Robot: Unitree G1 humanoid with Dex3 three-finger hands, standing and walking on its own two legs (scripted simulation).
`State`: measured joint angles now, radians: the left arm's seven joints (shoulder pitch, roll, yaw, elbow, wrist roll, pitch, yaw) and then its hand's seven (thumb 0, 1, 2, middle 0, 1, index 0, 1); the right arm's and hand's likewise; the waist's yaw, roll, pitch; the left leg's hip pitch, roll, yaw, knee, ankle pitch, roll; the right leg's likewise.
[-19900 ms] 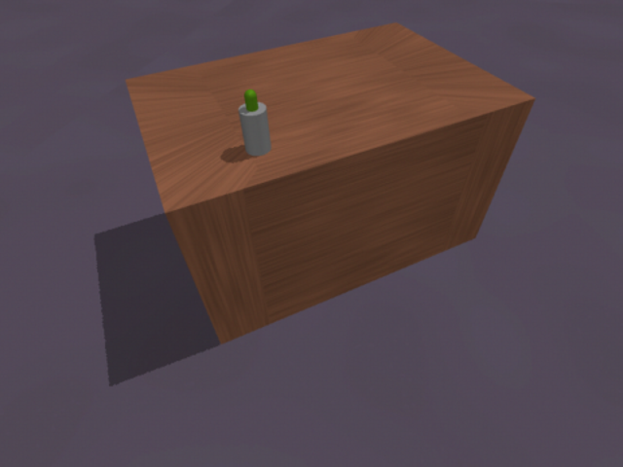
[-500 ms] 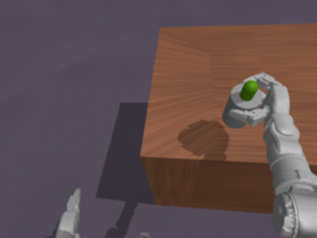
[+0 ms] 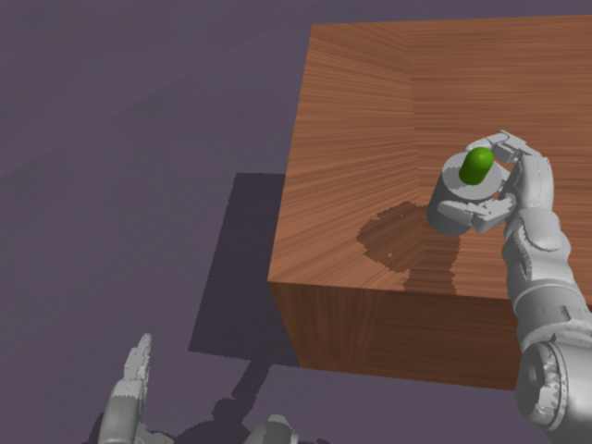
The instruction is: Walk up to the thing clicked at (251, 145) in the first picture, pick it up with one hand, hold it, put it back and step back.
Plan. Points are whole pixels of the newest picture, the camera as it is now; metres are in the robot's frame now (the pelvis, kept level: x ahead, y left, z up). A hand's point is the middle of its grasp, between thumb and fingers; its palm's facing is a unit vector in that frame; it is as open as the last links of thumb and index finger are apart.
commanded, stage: lower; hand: right
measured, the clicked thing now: (464, 188) +0.47 -0.14 +0.05
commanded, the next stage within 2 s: loosen in 0.62 s
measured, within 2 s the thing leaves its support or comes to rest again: rests again in 1.08 s
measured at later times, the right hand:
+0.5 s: hand (468, 194) +0.49 -0.16 +0.02, palm faces +0.08 +1.00 +0.02, open 10.4 cm
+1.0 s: hand (472, 193) +0.49 -0.17 +0.01, palm faces +0.10 +0.99 +0.00, open 10.2 cm
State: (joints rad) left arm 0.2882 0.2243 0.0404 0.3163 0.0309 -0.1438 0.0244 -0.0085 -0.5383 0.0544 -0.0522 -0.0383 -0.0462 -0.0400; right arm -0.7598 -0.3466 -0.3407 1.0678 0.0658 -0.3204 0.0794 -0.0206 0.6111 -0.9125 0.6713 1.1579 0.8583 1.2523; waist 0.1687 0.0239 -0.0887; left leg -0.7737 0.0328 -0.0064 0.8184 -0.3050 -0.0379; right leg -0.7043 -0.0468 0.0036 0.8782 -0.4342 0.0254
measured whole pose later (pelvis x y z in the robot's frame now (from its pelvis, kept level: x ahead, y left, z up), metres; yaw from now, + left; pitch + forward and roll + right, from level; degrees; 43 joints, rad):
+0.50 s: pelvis -0.01 +0.00 -0.03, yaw +0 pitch +19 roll +1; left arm 0.33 0.23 0.02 0.15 0.06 -0.13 0.00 -0.01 -0.54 0.06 -0.05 -0.04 -0.05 -0.04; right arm -0.83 -0.40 -0.40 1.15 0.03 -0.40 0.08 -0.03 0.61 -0.91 0.67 1.16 0.86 1.26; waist 0.22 0.02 -0.11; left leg -0.97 0.03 0.00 0.98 -0.35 -0.04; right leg -0.91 -0.05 0.02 1.07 -0.49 0.03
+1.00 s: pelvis -0.03 +0.00 -0.05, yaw +0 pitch +21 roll +2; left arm 0.38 0.24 0.03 0.04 0.07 -0.12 -0.01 -0.01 -0.50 0.03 -0.05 -0.04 -0.07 -0.02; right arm -0.89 -0.46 -0.43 1.16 0.00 -0.40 0.07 0.01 0.56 -0.71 0.84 0.97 0.97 1.04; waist 0.25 0.02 -0.11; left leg -1.08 0.02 0.01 1.07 -0.36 -0.03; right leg -1.02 -0.06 0.04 1.16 -0.51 0.03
